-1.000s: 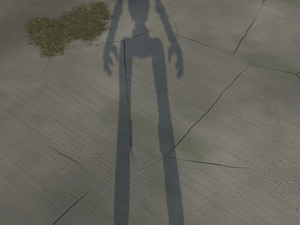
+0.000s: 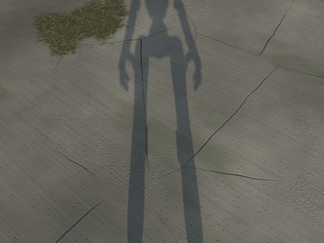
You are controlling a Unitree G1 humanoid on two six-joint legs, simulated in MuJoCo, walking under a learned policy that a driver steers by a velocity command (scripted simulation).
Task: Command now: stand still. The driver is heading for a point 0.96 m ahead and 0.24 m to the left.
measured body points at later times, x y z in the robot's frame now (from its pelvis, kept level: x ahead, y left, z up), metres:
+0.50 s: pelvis +0.01 +0.00 +0.00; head +0.01 +0.00 +0.45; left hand -0.02 +0.24 -0.16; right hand +0.00 -0.23 -0.16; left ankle +0.01 +0.13 -0.74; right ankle -0.03 -0.11 -0.74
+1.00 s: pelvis +0.18 +0.04 +0.00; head +0.20 +0.05 +0.45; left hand +0.37 +0.27 -0.12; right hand +0.07 -0.18 -0.14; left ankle +0.04 +0.13 -0.74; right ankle +0.36 -0.11 -0.69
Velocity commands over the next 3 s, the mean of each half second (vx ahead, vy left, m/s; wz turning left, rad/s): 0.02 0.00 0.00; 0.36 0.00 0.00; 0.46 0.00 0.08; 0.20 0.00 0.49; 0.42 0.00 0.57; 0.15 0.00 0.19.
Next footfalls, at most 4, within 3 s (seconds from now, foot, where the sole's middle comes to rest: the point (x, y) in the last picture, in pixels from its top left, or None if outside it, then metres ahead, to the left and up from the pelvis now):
1.14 right None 0.47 -0.09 -0.78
1.66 left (137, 194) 0.72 0.15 -0.78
2.14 right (181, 179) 0.80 -0.06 -0.78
2.60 left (98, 162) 0.90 0.34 -0.78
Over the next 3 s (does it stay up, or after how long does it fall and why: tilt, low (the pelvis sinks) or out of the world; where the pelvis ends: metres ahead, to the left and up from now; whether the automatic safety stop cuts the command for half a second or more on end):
stays up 0.91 0.21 -0.01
